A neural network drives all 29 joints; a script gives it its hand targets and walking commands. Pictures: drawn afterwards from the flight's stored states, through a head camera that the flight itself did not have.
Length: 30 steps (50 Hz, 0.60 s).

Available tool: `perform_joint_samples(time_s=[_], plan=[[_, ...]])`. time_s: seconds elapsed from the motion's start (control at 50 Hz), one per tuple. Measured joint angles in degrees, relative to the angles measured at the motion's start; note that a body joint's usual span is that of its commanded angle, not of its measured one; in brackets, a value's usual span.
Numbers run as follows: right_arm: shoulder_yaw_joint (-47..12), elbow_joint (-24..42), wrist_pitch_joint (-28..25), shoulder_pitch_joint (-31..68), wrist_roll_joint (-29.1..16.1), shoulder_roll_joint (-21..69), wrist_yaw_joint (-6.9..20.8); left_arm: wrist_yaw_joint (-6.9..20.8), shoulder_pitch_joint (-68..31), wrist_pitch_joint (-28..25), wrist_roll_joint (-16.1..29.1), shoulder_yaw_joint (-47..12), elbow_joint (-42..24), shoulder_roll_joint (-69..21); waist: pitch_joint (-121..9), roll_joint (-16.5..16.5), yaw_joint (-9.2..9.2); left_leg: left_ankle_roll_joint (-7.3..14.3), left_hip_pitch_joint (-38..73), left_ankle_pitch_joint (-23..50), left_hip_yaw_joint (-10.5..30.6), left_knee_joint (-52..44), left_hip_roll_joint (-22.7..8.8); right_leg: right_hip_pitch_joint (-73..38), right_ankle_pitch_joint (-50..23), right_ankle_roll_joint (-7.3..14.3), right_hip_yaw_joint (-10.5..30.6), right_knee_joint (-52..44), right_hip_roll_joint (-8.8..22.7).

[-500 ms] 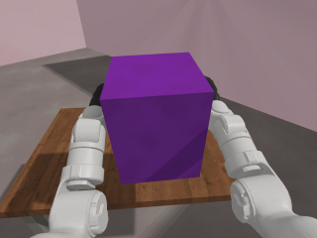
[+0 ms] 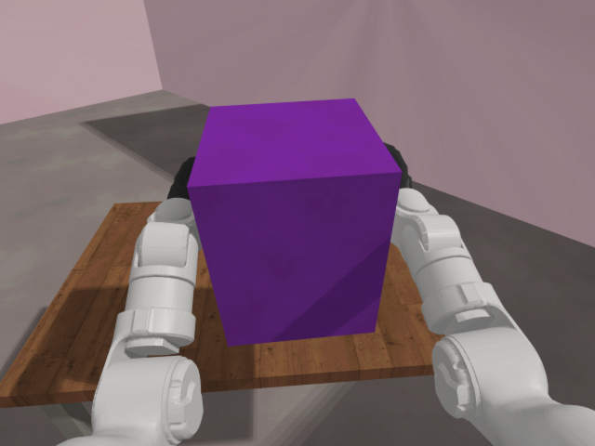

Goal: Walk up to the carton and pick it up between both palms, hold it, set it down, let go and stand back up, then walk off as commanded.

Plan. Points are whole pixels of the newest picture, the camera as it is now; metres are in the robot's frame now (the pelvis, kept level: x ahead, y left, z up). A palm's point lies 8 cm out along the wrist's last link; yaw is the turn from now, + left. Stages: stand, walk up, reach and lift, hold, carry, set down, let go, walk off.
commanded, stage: hold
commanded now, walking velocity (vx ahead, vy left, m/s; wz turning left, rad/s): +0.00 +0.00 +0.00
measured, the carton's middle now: (292, 219) +0.36 +0.01 +0.20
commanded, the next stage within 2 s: none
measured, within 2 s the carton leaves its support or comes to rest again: neither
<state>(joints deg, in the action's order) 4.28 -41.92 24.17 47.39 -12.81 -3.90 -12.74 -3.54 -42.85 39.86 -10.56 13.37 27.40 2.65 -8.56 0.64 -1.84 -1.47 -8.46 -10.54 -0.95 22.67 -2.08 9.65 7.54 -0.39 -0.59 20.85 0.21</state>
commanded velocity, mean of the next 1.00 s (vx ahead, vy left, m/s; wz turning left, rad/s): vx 0.00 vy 0.00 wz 0.00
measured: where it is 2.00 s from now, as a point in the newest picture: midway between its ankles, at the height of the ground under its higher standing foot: outside the picture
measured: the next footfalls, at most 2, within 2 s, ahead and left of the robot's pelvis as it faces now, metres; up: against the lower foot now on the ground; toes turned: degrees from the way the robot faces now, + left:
none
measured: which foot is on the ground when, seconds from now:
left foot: down 0.00-1.00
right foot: down 0.00-1.00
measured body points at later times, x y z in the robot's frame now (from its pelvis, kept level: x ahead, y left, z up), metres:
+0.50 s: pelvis +0.00 +0.00 +0.00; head -0.08 +0.01 +0.44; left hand +0.38 +0.16 +0.21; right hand +0.39 -0.14 +0.22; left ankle +0.02 +0.13 -0.74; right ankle +0.05 -0.12 -0.74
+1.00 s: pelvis +0.00 +0.00 +0.00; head -0.08 +0.01 +0.44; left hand +0.38 +0.16 +0.21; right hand +0.39 -0.14 +0.22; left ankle +0.02 +0.13 -0.74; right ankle +0.05 -0.12 -0.74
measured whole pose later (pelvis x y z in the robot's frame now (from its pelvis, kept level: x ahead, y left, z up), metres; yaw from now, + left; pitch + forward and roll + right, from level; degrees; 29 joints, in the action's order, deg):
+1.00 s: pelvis +0.00 +0.00 +0.00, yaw +0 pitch -4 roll +0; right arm 4.3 -41.9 24.2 47.4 -12.8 -3.9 -12.7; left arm -3.5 -42.8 39.9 -10.6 13.4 27.4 2.7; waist -8.3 0.6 -1.8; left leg -1.5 -8.5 -10.5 -0.8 22.6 -2.1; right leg 9.6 7.6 -0.4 -0.6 20.8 0.2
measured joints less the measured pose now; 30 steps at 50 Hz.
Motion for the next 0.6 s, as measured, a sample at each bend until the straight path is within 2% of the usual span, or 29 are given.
perform_joint_samples(time_s=[0.6], plan=[[0.00, 0.00, 0.01, 0.00, 0.00, 0.00, 0.00, 0.00, 0.00, 0.00, 0.00, 0.00, 0.00, 0.00, 0.13, 0.00, 0.00, 0.00, 0.00, 0.00, 0.06, 0.00, 0.00, -0.02, 0.00, 0.00, 0.00, 0.00, -0.02]])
